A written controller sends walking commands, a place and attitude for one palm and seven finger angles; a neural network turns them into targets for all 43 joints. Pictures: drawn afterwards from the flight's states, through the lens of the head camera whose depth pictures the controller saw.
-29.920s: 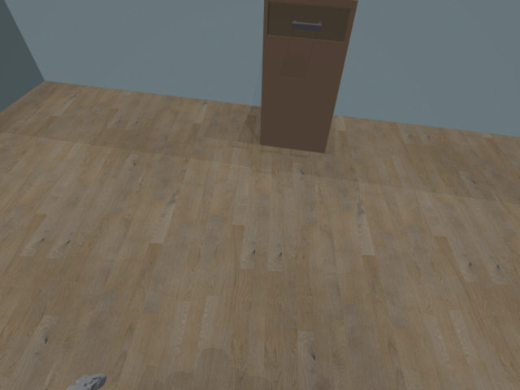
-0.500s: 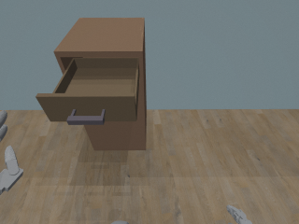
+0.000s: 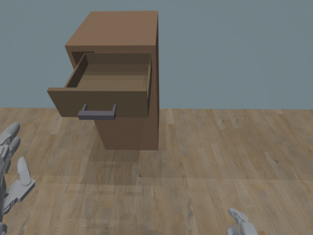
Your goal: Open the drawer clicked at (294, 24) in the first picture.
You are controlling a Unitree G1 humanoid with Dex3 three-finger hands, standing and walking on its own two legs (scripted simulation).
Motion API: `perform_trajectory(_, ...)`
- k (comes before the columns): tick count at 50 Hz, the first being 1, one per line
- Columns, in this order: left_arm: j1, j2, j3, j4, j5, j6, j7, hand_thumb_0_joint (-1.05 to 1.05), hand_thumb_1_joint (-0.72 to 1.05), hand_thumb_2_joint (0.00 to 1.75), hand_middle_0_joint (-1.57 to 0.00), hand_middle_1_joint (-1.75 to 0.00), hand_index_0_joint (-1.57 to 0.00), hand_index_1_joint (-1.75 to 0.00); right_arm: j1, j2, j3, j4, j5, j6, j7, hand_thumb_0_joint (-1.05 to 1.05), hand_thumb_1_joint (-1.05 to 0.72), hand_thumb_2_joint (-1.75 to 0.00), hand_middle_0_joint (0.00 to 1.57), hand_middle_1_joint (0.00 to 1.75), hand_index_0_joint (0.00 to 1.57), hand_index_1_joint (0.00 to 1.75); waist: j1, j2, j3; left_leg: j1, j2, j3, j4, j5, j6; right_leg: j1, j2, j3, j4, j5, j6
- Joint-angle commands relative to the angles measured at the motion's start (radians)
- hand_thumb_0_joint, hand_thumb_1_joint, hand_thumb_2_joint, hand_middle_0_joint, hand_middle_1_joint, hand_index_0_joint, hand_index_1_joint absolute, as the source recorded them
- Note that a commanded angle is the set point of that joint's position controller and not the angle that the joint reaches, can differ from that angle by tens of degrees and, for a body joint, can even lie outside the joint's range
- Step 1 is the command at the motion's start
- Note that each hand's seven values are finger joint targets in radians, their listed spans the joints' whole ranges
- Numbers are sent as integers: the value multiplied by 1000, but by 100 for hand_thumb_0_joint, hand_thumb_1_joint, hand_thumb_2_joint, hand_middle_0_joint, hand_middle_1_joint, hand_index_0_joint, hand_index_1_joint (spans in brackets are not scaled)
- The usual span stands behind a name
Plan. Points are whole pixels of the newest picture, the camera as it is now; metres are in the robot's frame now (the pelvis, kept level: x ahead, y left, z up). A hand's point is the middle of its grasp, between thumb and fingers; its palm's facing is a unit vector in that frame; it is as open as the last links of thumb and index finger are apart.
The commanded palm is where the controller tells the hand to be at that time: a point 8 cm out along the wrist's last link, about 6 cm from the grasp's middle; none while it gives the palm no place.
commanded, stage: let the arm hang, fingers relaxed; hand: left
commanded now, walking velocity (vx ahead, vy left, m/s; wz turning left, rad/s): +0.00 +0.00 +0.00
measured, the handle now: (98, 111) +0.54 +0.25 -0.02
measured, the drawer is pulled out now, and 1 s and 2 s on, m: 0.28 0.28 0.28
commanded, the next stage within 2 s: look to check the result in 1.14 s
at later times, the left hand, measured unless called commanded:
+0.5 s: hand out of the picture +0.02 +0.19 -0.17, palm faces +0.15 -0.96 -0.23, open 7.1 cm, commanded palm none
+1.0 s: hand out of the picture +0.00 +0.19 -0.17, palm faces +0.09 -0.98 -0.17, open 7.4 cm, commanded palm none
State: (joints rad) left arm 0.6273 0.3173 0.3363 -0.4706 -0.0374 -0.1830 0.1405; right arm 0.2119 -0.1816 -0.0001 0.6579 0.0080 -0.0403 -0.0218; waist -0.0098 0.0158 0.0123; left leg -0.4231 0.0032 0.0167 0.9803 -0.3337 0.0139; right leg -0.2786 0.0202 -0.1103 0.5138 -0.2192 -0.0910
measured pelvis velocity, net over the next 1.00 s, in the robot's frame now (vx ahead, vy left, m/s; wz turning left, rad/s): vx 0.02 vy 0.03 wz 0.04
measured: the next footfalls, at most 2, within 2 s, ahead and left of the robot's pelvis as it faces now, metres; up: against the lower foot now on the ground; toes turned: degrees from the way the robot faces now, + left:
left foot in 0.14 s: +0.04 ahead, +0.12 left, +0.00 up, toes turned +4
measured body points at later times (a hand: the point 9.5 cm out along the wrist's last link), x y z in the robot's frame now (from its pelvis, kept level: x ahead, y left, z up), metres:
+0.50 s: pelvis +0.02 +0.00 +0.00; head +0.04 +0.01 +0.45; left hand +0.02 +0.24 -0.15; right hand +0.06 -0.23 -0.15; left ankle +0.00 +0.12 -0.74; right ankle +0.04 -0.06 -0.74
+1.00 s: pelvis +0.02 +0.03 +0.01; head +0.02 +0.03 +0.46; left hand +0.00 +0.24 -0.15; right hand -0.01 -0.17 -0.15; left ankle +0.00 +0.12 -0.73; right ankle +0.04 -0.06 -0.73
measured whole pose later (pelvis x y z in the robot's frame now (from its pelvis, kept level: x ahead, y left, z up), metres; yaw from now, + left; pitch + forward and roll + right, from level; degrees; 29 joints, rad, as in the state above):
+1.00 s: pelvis +0.02 +0.03 +0.01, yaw +2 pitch -2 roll +0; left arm 0.29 0.12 0.02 1.12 0.01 0.01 0.03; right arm 0.35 -0.09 0.02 1.12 -0.01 0.00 -0.05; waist 0.00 0.00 0.05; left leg -0.11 -0.02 0.04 0.40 -0.25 0.04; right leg -0.17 0.04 -0.03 0.39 -0.17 -0.05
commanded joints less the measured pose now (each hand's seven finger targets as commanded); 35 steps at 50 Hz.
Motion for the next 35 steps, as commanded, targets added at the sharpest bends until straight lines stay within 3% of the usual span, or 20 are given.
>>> perform_trajectory(1, -76, 235, 103, -391, 18, -89, 43, 0, 90, 90, -20, -30, -20, -30, -120, -121, -42, -204, -12, -80, -33, 0, -90, -90, 20, 30, 20, 30, 3, -116, -33, 105, 24, 27, -265, -18, 19, -41, -281, 284, -355, -287, -45)
perform_trajectory(2, -182, -22, -198, 523, 113, 116, -70, 0, 90, 90, -20, -30, -20, -30, -22, -149, -64, 75, -22, -76, 69, 0, -90, -90, 20, 30, 20, 30, -53, -20, 23, 11, 75, 1, -246, -68, -2, -68, -292, 114, -133, -12, -53)
perform_trajectory(3, -134, -11, -188, 567, 84, 174, -98, 0, 90, 90, -20, -30, -20, -30, 76, -68, -41, 44, -12, -4, 64, 0, -90, -90, 20, 30, 20, 30, -48, 0, -36, 190, 30, 24, -315, 12, -6, -161, -213, 136, -99, -104, -34)
perform_trajectory(4, -130, -23, -208, 561, 80, 189, -105, 0, 90, 90, -20, -30, -20, -30, 104, -79, -39, 17, -17, 8, 60, 0, -90, -90, 20, 30, 20, 30, -73, 42, -11, 240, 54, -41, -428, 64, 14, -221, -168, 97, 10, -177, 10)
perform_trajectory(5, -143, -53, -227, 587, 70, 189, -114, 0, 90, 90, -20, -30, -20, -30, 104, -100, -41, 1, -30, 14, 56, 0, -90, -90, 20, 30, 20, 30, -60, 103, -8, 188, 118, -169, -484, 66, 68, -249, -103, 49, 150, -215, 45)
perform_trajectory(6, -166, -73, -244, 623, 69, 190, -123, 0, 90, 90, -20, -30, -20, -30, 90, -162, -56, -14, -46, 8, 49, 0, -90, -90, 20, 30, 20, 30, -49, 173, -14, 156, 271, -403, -597, 70, 161, -306, -35, 49, 331, -263, 74)
perform_trajectory(7, -228, -47, -245, 638, 71, 188, -128, 0, 90, 90, -20, -30, -20, -30, 73, -206, -68, -35, -56, 10, 34, 0, -90, -90, 20, 30, 20, 30, -49, 82, -5, 121, 339, -484, -643, 131, 238, -307, -38, 123, 450, -308, 76)
perform_trajectory(8, -249, -48, -249, 670, 70, 184, -133, 0, 90, 90, -20, -30, -20, -30, 22, -213, -65, -50, -64, 7, 19, 0, -90, -90, 20, 30, 20, 30, -15, -16, -27, 61, 320, -416, -615, 216, 241, -223, -63, 167, 445, -294, 83)
perform_trajectory(11, -251, -16, -248, 884, 66, 190, -139, 0, 90, 90, -20, -30, -20, -30, -44, -160, -29, 0, -49, 5, 3, 0, -90, -90, 20, 30, 20, 30, 47, 86, -103, 16, 182, -202, -505, 459, 130, 84, -45, 134, 145, -99, 94)
perform_trajectory(12, -191, 32, -238, 967, 68, 185, -135, 0, 90, 90, -20, -30, -20, -30, -43, -135, -27, 22, -33, 10, 2, 0, -90, -90, 20, 30, 20, 30, 73, -5, -126, -21, 83, -107, -394, 295, 63, 198, -96, 238, 24, 105, 82)
perform_trajectory(13, -171, 92, -234, 1034, 69, 178, -130, 0, 90, 90, -20, -30, -20, -30, -22, -94, -26, 34, -16, 20, 2, 0, -90, -90, 20, 30, 20, 30, 60, -149, -110, -73, -16, -17, -272, -2, 4, 206, -252, 456, -109, 175, 35)
perform_trajectory(14, -213, 110, -242, 1082, 65, 172, -130, 0, 90, 90, -20, -30, -20, -30, -4, -107, -37, 52, -17, 36, 1, 0, -90, -90, 20, 30, 20, 30, 49, -220, -55, -48, -26, -20, -185, -186, -13, 122, -332, 537, -207, 198, -15)
perform_trajectory(16, -298, 49, -260, 1156, 65, 172, -122, 0, 90, 90, -20, -30, -20, -30, 41, -93, -48, 125, -22, 57, -1, 0, -90, -90, 20, 30, 20, 30, 13, -92, 26, -25, 7, -57, -87, -149, -9, 67, -295, 488, -234, 195, -42)
perform_trajectory(18, -308, -4, -244, 1198, 68, 171, -114, 0, 90, 90, -20, -30, -20, -30, 77, -54, -49, 163, -26, 55, -2, 0, -90, -90, 20, 30, 20, 30, 2, -3, -8, 5, 14, -44, -103, -111, -1, 95, -265, 436, -222, 155, -90)
perform_trajectory(20, -314, -11, -246, 1245, 67, 178, -110, 0, 90, 90, -20, -30, -20, -30, 105, -36, -45, 193, -24, 58, 0, 0, -90, -90, 20, 30, 20, 30, 0, -28, -31, 66, 19, -28, -237, -99, 11, 122, -235, 348, -218, 139, -100)
perform_trajectory(23, -317, -42, -258, 1320, 53, 183, -112, 0, 90, 90, -20, -30, -20, -30, 169, -9, -38, 256, -23, 54, -5, 0, -90, -90, 20, 30, 20, 30, -20, -38, -21, 241, 18, -48, -526, 83, 31, 44, -175, 279, -198, 2, -37)
perform_trajectory(25, -282, -88, -272, 1356, 44, 179, -115, 0, 90, 90, -20, -30, -20, -30, 173, -40, -35, 275, -29, 40, -18, 0, -90, -90, 20, 30, 20, 30, 1, 72, -15, 266, 128, -165, -604, 205, 77, 15, -81, 197, -151, 35, 20)
perform_trajectory(27, -284, -94, -281, 1394, 48, 176, -111, 0, 90, 90, -20, -30, -20, -30, 144, -46, -26, 290, -29, 41, -28, 0, -90, -90, 20, 30, 20, 30, 12, -2, 2, 187, 124, -128, -584, 194, 69, 109, -76, 192, -188, 124, 47)
perform_trajectory(29, -280, -76, -282, 1441, 48, 179, -111, 0, 90, 90, -20, -30, -20, -30, 141, -26, -20, 320, -22, 38, -27, 0, -90, -90, 20, 30, 20, 30, 12, 86, 23, 204, 90, -89, -602, 191, 42, 120, -95, 206, -181, 140, 29)
perform_trajectory(35, -269, -86, -299, 1524, 45, 175, -108, 0, 90, 90, -20, -30, -20, -30, 177, -26, -11, 379, -18, 33, -30, 0, -90, -90, 20, 30, 20, 30, 7, -11, 53, 232, 96, -82, -651, 190, 37, 139, -94, 193, -205, 122, 28)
